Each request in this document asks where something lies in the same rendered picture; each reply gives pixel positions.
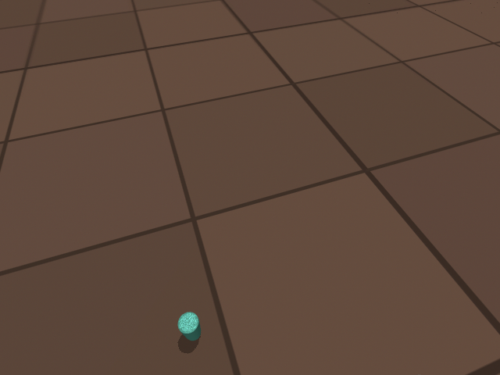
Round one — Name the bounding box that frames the cup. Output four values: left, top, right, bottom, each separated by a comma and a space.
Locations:
178, 312, 201, 341

